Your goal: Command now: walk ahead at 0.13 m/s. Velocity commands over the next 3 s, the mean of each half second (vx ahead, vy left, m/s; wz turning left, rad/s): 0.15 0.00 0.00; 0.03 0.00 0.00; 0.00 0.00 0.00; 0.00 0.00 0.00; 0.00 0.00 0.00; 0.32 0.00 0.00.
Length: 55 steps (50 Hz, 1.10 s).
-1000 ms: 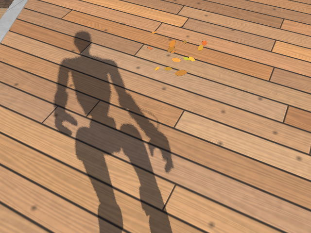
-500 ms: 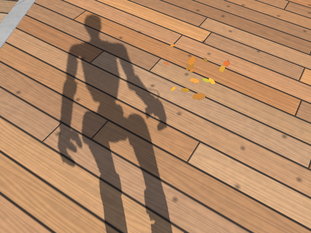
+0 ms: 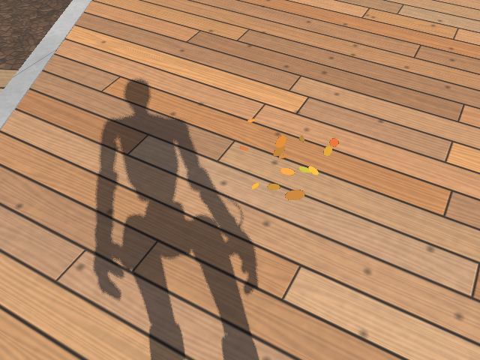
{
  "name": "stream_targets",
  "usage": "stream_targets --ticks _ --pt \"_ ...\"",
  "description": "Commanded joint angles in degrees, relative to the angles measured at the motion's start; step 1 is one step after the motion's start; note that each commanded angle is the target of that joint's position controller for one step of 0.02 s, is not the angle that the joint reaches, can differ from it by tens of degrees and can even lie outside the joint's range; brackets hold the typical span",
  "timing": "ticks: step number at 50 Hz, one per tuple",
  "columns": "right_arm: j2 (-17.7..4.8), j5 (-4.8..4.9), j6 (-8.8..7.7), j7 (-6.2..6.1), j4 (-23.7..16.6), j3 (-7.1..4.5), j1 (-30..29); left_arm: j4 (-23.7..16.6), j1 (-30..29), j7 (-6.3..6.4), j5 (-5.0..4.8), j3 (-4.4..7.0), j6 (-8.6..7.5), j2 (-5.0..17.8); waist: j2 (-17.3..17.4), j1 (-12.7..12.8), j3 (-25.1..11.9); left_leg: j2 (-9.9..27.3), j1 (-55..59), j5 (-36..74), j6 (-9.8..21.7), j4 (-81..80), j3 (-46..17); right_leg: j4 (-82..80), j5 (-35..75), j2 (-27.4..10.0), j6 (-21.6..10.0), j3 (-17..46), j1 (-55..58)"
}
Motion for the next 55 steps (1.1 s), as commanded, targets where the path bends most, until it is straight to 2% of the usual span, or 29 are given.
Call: stream_targets --ticks 1,3,5,6,7,8,9,10,11,12,13,14,15,16,17,19,21,23,25,26,27,28,29,30,31,33,36,39,55 --pt "-5.5 -0.17 -0.01 -0.14 -0.7 -1.23 1.8 -0.8 4.0 0.04 0.27 1.72 0.06 7.2 -1.8 0.7 3.9 3.1 -0.4 -20.9 1.5 -1.4 -6.1 -6.6 -20.4 -4.6 -4.2 7.2 -7.7" --pt "-4.5 -0.49 0.13 0.33 -1.6 -1.25 0.5 -1.0 5.2 -0.22 0.29 2.22 0.34 7.7 -3.2 1.7 7.9 1.8 -6.8 -26.1 2.1 1.8 -5.4 -9.2 -29.3 -6.9 -6.5 11.5 -8.3" --pt "-1.8 -1.06 -0.65 1.03 -3.0 -0.84 -1.9 -0.1 7.7 -0.08 0.25 3.18 0.06 9.2 -8.2 2.9 8.7 -0.6 -12.3 -16.1 1.1 11.1 -0.5 -15.1 -30.7 -13.5 -9.6 20.1 -3.1" --pt "-2.0 -1.62 -1.19 1.34 -3.6 -0.93 -2.3 0.1 7.2 0.00 0.33 3.72 -0.23 9.9 -9.2 2.7 8.8 0.9 -13.4 -12.3 1.2 15.4 -0.1 -16.6 -28.5 -16.7 -11.1 22.7 -2.1" --pt "-3.1 -1.56 -1.75 1.58 -4.1 -1.29 -2.3 -0.1 6.5 -0.09 0.36 3.90 -0.58 9.7 -7.9 2.1 8.1 1.9 -14.0 -12.9 1.4 16.9 -0.7 -16.9 -26.0 -17.4 -11.6 22.7 -1.5" --pt "-3.1 -1.33 -2.25 1.62 -4.1 -1.39 -1.5 -0.3 5.2 -0.15 0.48 3.85 -0.91 9.1 -6.7 1.3 8.1 2.1 -13.0 -13.6 1.5 16.0 -0.8 -15.6 -20.9 -16.5 -11.1 20.4 -1.3" --pt "-2.0 -1.03 -2.76 1.45 -3.7 -1.21 0.4 -0.3 3.6 -0.19 0.47 3.77 -1.14 8.7 -6.5 -0.2 8.5 2.0 -9.1 -13.3 1.9 11.2 -0.2 -12.7 -15.1 -14.8 -10.2 16.9 -2.9" --pt "-1.1 -0.65 -3.21 1.07 -2.4 -1.17 3.3 -0.3 2.4 -0.23 0.33 3.58 -1.30 7.6 -6.0 -1.6 8.4 0.4 -2.2 -11.2 2.0 5.9 1.1 -8.8 -7.6 -12.0 -8.6 12.8 -5.7" --pt "-1.4 -0.49 -3.58 0.52 -0.9 -1.48 7.1 0.0 2.6 -0.19 0.38 3.42 -1.48 6.7 -4.7 -2.6 7.3 -0.3 4.7 -8.2 1.8 2.2 0.2 -3.8 -1.3 -9.5 -6.9 9.7 -8.3" --pt "-3.7 -0.88 -3.99 -0.12 0.1 -2.05 10.8 -0.3 2.7 -0.21 0.51 2.88 -1.84 4.6 0.2 -3.1 5.6 5.1 10.9 -5.3 2.3 -1.5 -7.0 4.1 0.4 -6.0 -4.6 5.0 -11.7" --pt "-10.0 -0.32 -3.88 -0.56 0.4 -3.46 14.1 -1.6 4.0 -0.43 -0.06 1.78 -2.06 0.7 11.9 -2.7 3.9 14.9 16.6 -1.3 6.6 -6.5 -21.7 15.4 -9.2 1.5 -1.9 -2.4 -20.5" --pt "-9.1 -0.34 -3.32 -0.44 1.9 -3.25 18.2 -1.8 3.1 -0.19 0.50 2.59 -1.59 4.5 12.8 -4.6 3.0 22.4 16.8 12.5 11.7 -7.0 -29.0 24.7 -19.9 1.5 -1.5 -3.3 -22.7" --pt "-6.1 -0.86 -3.33 -0.48 1.2 -2.31 15.6 -1.6 1.7 -0.12 0.89 2.87 -1.18 4.8 6.2 -2.6 3.7 21.7 15.1 21.8 12.5 -5.3 -25.7 30.6 -19.8 -0.4 -1.6 -0.3 -22.7" --pt "-5.0 -0.98 -3.46 -0.62 0.2 -1.82 12.2 -1.2 1.4 -0.24 0.81 2.41 -1.02 2.8 3.3 -1.3 3.6 19.9 12.7 27.4 11.7 -4.9 -20.8 31.8 -17.1 -1.4 -1.4 0.8 -21.4" --pt "-4.3 -1.04 -3.56 -0.98 -0.6 -1.35 9.3 -1.0 1.2 -0.44 0.48 2.25 -1.04 2.1 2.7 0.3 2.8 17.8 11.5 30.1 10.0 -5.3 -16.8 30.2 -13.8 -2.6 -1.1 1.2 -19.4" --pt "-2.7 -0.96 -3.74 -1.51 -0.9 -0.27 6.3 -0.3 1.7 -0.62 0.35 2.10 -0.61 1.9 4.1 2.1 1.4 14.2 9.7 37.6 8.0 -4.7 -10.5 25.5 -9.5 -2.4 -0.1 0.4 -14.6" --pt "-2.1 -0.88 -3.63 -1.74 -0.4 0.46 6.1 -0.1 1.3 -0.24 -0.31 1.70 0.02 1.3 5.4 2.5 0.3 12.0 9.2 41.5 6.7 -3.0 -6.7 18.6 -7.0 -1.3 0.3 -0.7 -10.5" --pt "-2.6 -0.71 -3.20 -1.89 0.5 0.68 7.1 0.0 0.3 0.48 -0.81 1.44 0.58 1.4 6.5 1.7 -0.3 11.7 9.1 41.9 6.6 -1.6 -6.0 13.0 -4.2 -0.4 0.2 -1.8 -7.7" --pt "-2.5 -0.19 -2.64 -1.84 1.0 0.87 6.9 0.5 0.3 0.90 -0.83 1.13 0.86 1.3 6.2 1.9 -0.3 11.7 7.1 35.9 5.8 -0.6 -6.3 6.7 1.5 -0.6 -0.4 -2.3 -3.2" --pt "-2.6 0.17 -2.34 -1.74 1.1 0.83 6.3 0.8 0.6 0.96 -0.56 0.91 0.78 1.2 4.9 2.7 0.3 11.2 4.4 28.5 4.4 -0.5 -6.4 1.5 8.4 -1.4 -0.7 -1.7 0.7" --pt "-2.5 0.22 -2.21 -1.61 1.1 0.73 6.7 0.9 0.6 0.98 -0.01 1.12 0.54 3.0 3.0 2.4 0.4 9.8 1.4 16.8 2.6 -1.1 -7.0 -0.1 14.7 -4.0 -1.1 1.3 4.7" --pt "-2.6 0.00 -2.08 -1.56 1.0 0.50 7.5 0.5 0.6 0.91 0.71 1.45 0.16 5.4 0.6 1.4 1.0 7.8 -1.9 4.5 1.9 -1.4 -6.9 -0.3 21.2 -7.9 -1.6 5.1 7.5" --pt "0.5 0.18 -1.52 -1.47 2.3 0.75 12.2 1.1 -1.0 0.71 0.25 1.68 0.25 6.7 -5.7 -1.6 3.0 5.2 -1.1 -2.7 1.5 -4.1 -5.9 2.0 25.2 -9.2 -4.1 6.1 4.8" --pt "0.6 -0.36 -0.99 -1.80 3.3 0.88 11.9 1.0 -2.6 0.42 -0.05 1.37 0.41 4.3 -6.1 -0.5 4.4 4.8 2.1 -3.4 1.1 -5.0 -5.6 1.4 20.7 -8.8 -4.3 6.4 1.3" --pt "-0.8 -0.39 -0.78 -1.96 3.4 0.45 10.4 0.9 -2.7 0.26 -0.18 1.14 0.33 2.7 -4.0 0.4 6.9 5.1 2.1 -1.1 1.1 -3.8 -6.0 0.3 18.3 -7.4 -3.5 5.5 -0.6" --pt "-1.2 -0.20 -0.80 -1.79 3.1 0.16 8.7 1.7 -1.7 0.75 -0.16 0.99 0.06 2.2 -3.5 0.7 5.3 6.0 5.2 5.6 0.9 -3.0 -6.3 -0.5 20.2 -6.6 -2.8 5.1 -0.1" --pt "-0.6 -0.07 -0.83 -1.85 3.6 0.22 8.4 2.4 -1.3 1.09 -0.41 1.23 -0.30 3.0 -1.8 0.4 2.8 6.5 7.5 7.1 0.5 -3.4 -6.1 -0.6 22.1 -6.6 -3.2 5.1 1.9" --pt "-0.2 -0.14 -0.61 -2.05 4.2 0.25 8.0 2.7 -1.4 1.16 -0.46 1.22 -0.25 2.6 -0.5 0.5 2.9 6.6 8.4 7.5 0.3 -3.6 -5.8 -1.1 21.3 -6.5 -3.0 4.9 1.9" --pt "-0.2 -0.15 -0.13 -2.21 5.7 0.78 7.7 5.1 1.5 1.12 -0.20 0.86 0.11 1.8 0.0 0.7 4.5 7.3 7.6 3.8 0.4 -4.6 -6.0 -3.3 16.4 -5.9 -2.8 4.8 0.9"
